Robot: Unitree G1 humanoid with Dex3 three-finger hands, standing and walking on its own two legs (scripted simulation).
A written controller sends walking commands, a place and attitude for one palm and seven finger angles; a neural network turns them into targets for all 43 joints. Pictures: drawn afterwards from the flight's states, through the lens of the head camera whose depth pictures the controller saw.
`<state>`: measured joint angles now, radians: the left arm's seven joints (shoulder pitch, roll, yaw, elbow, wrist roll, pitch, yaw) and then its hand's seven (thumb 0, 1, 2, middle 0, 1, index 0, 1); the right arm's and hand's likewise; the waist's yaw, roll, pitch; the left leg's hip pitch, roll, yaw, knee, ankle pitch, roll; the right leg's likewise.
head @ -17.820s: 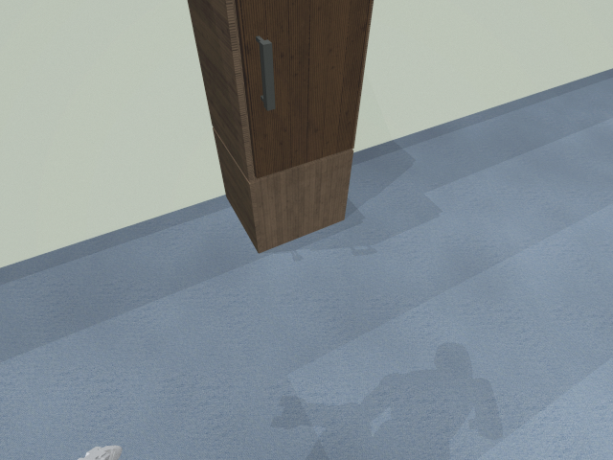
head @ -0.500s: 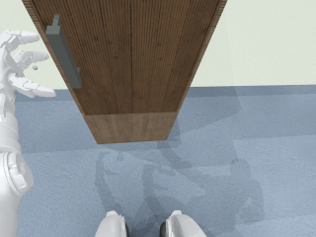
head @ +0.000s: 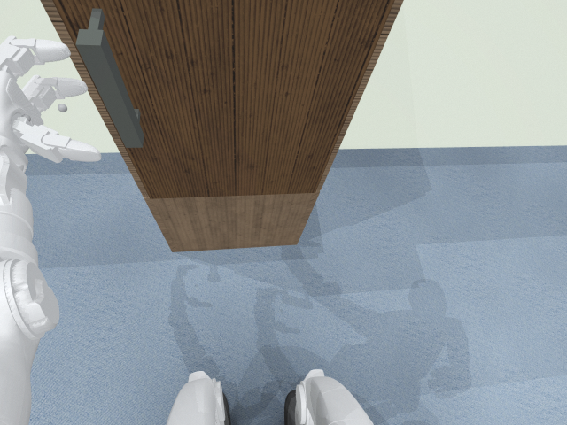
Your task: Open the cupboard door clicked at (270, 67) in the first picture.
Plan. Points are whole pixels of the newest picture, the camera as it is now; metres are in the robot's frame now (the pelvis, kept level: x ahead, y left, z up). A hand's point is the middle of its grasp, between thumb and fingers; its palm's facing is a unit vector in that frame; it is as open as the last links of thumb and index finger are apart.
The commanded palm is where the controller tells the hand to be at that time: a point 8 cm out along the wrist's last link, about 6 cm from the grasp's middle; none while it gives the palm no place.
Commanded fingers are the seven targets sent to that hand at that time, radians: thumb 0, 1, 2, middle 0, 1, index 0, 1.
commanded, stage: slide the fingers in behind the handle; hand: left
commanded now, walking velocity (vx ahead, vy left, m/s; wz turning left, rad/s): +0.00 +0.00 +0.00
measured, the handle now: (118, 86) +0.55 +0.19 +0.08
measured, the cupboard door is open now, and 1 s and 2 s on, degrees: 0 0 0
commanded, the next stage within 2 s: move the hooked fingers beside the handle in 1.50 s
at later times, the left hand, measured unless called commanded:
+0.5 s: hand (77, 109) +0.51 +0.23 +0.09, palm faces +0.04 -1.00 +0.01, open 14.3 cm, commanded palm +0.49 +0.25 +0.09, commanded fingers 0.00 -0.50 0.30 -0.30 -1.20 -0.30 -1.20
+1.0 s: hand (92, 117) +0.50 +0.21 +0.09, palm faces +0.08 -1.00 +0.01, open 15.2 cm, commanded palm +0.48 +0.21 +0.09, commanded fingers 0.00 -0.50 0.30 -0.30 -1.20 -0.30 -1.20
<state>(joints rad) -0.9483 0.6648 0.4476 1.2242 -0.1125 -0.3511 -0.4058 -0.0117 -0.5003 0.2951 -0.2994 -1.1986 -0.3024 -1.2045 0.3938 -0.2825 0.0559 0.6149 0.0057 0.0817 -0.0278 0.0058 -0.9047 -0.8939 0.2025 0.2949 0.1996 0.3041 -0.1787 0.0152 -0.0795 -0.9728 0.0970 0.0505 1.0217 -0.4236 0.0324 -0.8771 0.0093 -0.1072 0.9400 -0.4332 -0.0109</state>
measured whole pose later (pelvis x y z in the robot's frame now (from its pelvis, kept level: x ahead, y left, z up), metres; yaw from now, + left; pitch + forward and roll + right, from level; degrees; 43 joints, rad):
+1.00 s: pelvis +0.01 +0.00 +0.00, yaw +2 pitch +20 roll -4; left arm -0.90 0.45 0.27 1.15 -0.16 -0.39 -0.18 -0.01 -0.50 0.30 -0.30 -1.20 -0.05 -1.14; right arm 0.38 -0.26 0.02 0.68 -0.01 0.05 0.02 0.01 -0.91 -0.89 0.20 0.29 0.20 0.30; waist -0.12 0.03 -0.10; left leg -0.93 0.07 0.02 1.00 -0.42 0.03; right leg -0.82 -0.01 -0.13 0.93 -0.45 -0.01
